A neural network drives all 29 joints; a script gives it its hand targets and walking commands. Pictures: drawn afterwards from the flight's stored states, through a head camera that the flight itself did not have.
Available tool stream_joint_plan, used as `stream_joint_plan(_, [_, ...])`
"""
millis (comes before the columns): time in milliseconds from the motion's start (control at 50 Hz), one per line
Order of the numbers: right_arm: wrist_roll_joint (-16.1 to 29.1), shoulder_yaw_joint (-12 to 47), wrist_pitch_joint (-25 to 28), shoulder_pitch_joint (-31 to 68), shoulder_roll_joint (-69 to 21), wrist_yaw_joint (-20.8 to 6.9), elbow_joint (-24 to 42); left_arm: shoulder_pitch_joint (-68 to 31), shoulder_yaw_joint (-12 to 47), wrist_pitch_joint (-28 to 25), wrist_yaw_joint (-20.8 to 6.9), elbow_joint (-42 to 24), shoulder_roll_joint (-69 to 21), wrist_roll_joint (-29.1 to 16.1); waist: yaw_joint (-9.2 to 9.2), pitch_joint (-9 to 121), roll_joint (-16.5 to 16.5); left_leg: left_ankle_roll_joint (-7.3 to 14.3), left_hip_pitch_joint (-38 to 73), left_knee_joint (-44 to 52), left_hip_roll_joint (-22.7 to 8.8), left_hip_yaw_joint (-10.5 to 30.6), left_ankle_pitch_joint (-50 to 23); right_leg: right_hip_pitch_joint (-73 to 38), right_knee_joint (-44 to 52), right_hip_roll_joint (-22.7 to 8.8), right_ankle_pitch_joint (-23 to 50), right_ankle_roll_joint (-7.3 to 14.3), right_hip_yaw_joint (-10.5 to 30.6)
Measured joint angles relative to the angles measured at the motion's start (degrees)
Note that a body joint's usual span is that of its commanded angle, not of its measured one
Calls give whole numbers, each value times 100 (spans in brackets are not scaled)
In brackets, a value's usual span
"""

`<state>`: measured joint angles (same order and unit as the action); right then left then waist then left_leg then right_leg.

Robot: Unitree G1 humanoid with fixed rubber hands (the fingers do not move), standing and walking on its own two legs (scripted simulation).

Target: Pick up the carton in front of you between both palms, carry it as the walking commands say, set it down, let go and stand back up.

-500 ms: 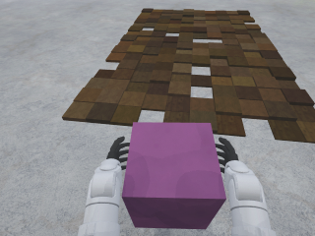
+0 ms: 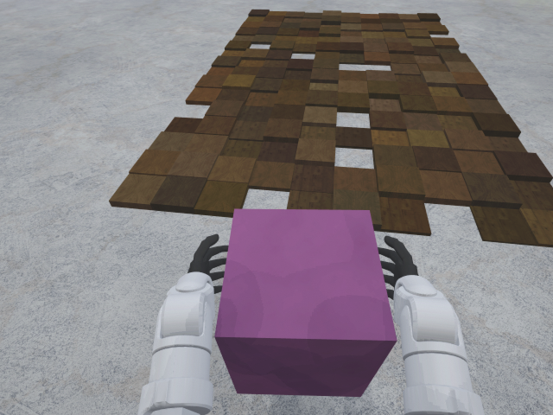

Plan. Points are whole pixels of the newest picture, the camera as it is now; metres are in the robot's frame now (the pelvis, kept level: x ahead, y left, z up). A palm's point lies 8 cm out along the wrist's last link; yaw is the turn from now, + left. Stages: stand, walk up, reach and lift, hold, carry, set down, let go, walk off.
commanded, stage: hold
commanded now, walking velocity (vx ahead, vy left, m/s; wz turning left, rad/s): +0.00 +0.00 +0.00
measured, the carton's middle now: (300, 306) +0.29 +0.00 -0.02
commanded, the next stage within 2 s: carry in 0.44 s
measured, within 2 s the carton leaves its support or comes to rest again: neither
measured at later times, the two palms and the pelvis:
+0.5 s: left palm (200, 280) +0.29 +0.15 +0.05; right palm (403, 284) +0.29 -0.15 +0.05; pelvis +0.01 +0.00 +0.00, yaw +0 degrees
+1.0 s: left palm (213, 199) +0.44 +0.15 +0.08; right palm (384, 203) +0.44 -0.15 +0.08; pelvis +0.18 +0.00 -0.01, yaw -1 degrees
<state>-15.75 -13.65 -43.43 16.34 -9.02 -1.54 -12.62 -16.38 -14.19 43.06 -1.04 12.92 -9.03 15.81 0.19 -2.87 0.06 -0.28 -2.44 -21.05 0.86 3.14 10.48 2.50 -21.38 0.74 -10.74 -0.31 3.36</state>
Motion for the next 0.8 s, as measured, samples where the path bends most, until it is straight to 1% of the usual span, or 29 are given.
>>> stream_joint_plan(420, [50,261,-84,-295,67,12,278,284,264,88,17,-267,65,-61,-3,45,-4,6,92,129,2,1,0,-88,121,-8,-4,-1,6])
stream_joint_plan(440, [63,265,-102,-300,70,21,280,285,271,103,28,-262,67,-67,-2,136,-7,2,-35,49,5,1,25,37,44,-6,-28,-6,3])
stream_joint_plan(480, [111,266,-137,-318,73,48,278,300,266,138,53,-258,69,-114,-10,378,-12,-1,-357,-222,7,-13,230,363,-232,-1,-240,-13,1])
stream_joint_plan(520, [176,327,-192,-391,86,93,368,374,320,191,93,-347,83,-185,-18,621,-17,9,-623,-455,1,-33,705,640,-493,-4,-771,-14,-15])
stream_joint_plan(540, [214,358,-233,-415,92,112,458,400,345,229,112,-437,90,-225,-26,720,-21,8,-730,-508,-7,-47,810,759,-567,-14,-908,-12,-36])
stream_joint_plan(620, [402,515,-501,-476,103,230,988,503,443,490,211,-1005,131,-452,-63,1008,-40,25,-1053,-694,-52,-112,523,1167,-910,-92,-900,-3,-205])
stream_joint_plan(660, [495,612,-739,-555,116,310,1257,580,520,724,266,-1264,180,-591,-59,1170,-61,14,-1129,-829,-88,-114,664,1221,-971,-118,-918,-14,-305])
stream_joint_plan(700, [595,653,-1046,-619,156,374,1543,584,608,1012,339,-1466,202,-703,-42,1304,-107,11,-1220,-1026,-152,-88,923,1191,-892,-91,-723,15,-403])
stream_joint_plan(720, [660,657,-1202,-655,216,395,1693,556,660,1147,386,-1536,182,-734,-25,1358,-129,31,-1347,-1283,-212,-150,1077,1182,-897,-78,-763,40,-471])
stream_joint_plan(760, [833,659,-1487,-751,348,428,1967,561,782,1418,502,-1719,115,-767,-17,1422,-46,44,-1636,-1703,-247,-454,1484,1109,-823,-145,-933,73,-565])
stream_joint_plan(800, [980,667,-1747,-784,389,473,2208,654,914,1703,614,-2042,122,-813,-31,1390,86,61,-1843,-1702,-193,-750,1625,958,-610,-258,-976,59,-578])
